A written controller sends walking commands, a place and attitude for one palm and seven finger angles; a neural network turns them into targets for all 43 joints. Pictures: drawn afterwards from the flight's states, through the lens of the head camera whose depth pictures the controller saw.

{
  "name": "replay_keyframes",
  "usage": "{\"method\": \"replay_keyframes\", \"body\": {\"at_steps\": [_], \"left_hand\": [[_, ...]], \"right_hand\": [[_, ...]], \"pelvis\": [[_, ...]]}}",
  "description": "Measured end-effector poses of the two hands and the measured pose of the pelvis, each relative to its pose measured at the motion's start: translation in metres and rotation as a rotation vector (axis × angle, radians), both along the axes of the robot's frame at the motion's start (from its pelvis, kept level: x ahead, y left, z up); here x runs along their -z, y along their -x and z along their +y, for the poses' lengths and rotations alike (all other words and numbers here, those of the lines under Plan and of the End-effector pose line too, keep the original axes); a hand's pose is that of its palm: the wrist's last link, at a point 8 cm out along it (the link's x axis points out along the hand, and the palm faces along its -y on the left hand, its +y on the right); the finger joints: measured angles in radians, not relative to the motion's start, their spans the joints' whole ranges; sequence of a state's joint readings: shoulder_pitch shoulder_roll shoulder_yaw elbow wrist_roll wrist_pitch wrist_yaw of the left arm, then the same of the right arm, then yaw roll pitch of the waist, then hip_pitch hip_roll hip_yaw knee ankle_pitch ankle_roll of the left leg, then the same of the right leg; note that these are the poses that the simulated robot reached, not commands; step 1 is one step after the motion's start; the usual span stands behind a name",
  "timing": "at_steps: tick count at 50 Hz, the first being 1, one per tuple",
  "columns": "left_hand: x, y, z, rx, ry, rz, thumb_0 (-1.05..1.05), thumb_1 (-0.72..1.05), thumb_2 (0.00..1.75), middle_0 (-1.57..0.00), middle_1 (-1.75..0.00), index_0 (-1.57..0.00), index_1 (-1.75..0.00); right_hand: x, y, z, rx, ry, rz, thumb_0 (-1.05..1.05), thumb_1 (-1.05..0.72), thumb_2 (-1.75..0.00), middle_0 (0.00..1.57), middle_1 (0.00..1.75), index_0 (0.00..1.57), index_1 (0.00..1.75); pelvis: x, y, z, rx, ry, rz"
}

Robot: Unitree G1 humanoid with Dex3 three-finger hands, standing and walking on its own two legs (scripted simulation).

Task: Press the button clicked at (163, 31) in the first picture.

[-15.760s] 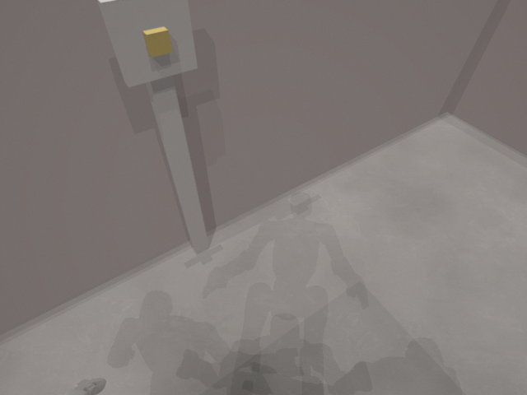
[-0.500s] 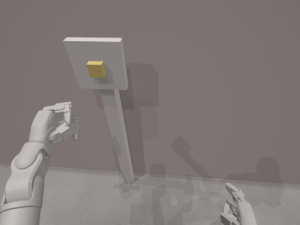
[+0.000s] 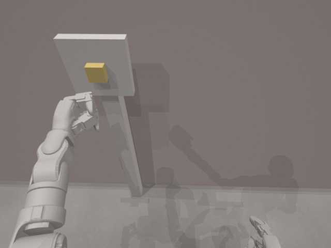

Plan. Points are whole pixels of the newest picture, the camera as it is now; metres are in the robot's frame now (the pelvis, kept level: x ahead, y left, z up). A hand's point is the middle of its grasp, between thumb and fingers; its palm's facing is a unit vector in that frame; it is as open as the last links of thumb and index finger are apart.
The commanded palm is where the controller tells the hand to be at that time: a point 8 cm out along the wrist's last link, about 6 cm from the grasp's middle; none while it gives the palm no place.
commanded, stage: aim a knuckle at the button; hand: left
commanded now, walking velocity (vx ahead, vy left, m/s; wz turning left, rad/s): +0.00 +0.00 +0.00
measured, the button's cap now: (97, 72) +0.52 +0.22 +0.17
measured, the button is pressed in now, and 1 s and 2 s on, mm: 0 0 4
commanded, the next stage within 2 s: press the button with the knuckle in 1.08 s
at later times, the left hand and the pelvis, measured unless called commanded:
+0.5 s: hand (105, 99) +0.43 +0.18 +0.14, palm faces +0.05 -1.00 +0.00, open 3.1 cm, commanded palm +0.40 +0.24 +0.14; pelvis +0.00 +0.00 +0.00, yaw -1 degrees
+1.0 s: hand (105, 102) +0.43 +0.18 +0.14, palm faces +0.04 -1.00 +0.01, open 3.1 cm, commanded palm +0.40 +0.23 +0.14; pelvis +0.00 +0.00 +0.00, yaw -1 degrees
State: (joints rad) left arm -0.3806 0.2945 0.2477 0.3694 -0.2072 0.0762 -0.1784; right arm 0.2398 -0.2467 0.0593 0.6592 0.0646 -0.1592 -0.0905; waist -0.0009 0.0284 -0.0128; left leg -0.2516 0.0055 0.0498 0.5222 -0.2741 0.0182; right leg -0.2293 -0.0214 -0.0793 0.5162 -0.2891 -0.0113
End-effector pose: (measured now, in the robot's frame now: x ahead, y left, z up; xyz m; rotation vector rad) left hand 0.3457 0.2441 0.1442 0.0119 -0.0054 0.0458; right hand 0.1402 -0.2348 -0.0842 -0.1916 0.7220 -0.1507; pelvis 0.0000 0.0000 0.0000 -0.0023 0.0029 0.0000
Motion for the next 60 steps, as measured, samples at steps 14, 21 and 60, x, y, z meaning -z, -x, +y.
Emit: {"method": "replay_keyframes", "body": {"at_steps": [14, 21, 60], "left_hand": [[0.001, -0.038, -0.005, -0.005, 0.010, 0.012, 0.02, 0.90, 0.90, -1.30, -1.50, -1.30, -1.50], [0.000, -0.057, -0.007, -0.008, 0.006, 0.004, 0.02, 0.90, 0.90, -1.30, -1.50, -1.30, -1.50], [0.004, -0.054, -0.005, -0.001, 0.018, -0.027, 0.02, 0.90, 0.90, -1.30, -1.50, -1.30, -1.50]], "right_hand": [[0.013, 0.034, -0.015, 0.057, 0.012, 0.128, 0.01, -0.90, -0.90, 0.20, 0.30, 0.20, 0.30], [0.020, 0.060, -0.026, 0.092, 0.025, 0.200, 0.01, -0.90, -0.90, 0.20, 0.30, 0.20, 0.30], [0.016, 0.043, -0.020, 0.076, 0.012, 0.168, 0.00, -0.90, -0.90, 0.20, 0.30, 0.20, 0.30]], "pelvis": [[0.001, -0.001, -0.001, 0.006, 0.002, 0.031], [0.003, 0.002, -0.004, 0.009, 0.004, 0.052], [0.005, 0.001, -0.003, 0.014, 0.007, 0.064]]}}
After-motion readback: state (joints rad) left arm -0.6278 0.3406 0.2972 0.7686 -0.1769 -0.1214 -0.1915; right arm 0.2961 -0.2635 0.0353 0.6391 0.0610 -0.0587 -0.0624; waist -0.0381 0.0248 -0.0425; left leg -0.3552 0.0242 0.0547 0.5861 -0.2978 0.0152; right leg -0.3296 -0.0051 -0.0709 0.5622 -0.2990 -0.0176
